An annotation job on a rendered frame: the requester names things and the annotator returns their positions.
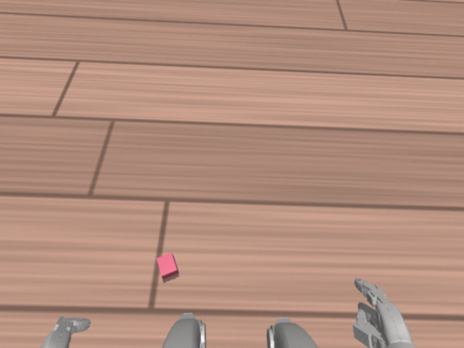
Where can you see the small box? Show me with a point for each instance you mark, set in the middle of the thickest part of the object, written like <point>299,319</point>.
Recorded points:
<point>167,265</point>

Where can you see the left robot hand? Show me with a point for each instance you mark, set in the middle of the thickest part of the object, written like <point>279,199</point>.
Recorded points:
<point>61,335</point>

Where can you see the right robot hand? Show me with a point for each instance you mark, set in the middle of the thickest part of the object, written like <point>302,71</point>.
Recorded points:
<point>386,326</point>

